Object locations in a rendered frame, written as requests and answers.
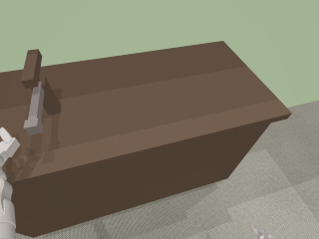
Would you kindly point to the robot left forearm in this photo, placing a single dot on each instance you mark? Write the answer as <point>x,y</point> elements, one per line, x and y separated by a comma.
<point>7,209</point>

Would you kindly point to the left robot hand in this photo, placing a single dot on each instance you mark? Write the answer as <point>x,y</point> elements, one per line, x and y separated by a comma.
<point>8,145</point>

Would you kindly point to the counter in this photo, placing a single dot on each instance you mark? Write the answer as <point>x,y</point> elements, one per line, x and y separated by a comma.
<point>123,131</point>

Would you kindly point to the right robot hand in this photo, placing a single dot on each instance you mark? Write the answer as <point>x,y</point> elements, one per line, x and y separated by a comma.
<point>260,233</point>

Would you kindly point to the tap lever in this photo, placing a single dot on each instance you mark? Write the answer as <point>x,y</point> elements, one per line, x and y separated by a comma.
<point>33,124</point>

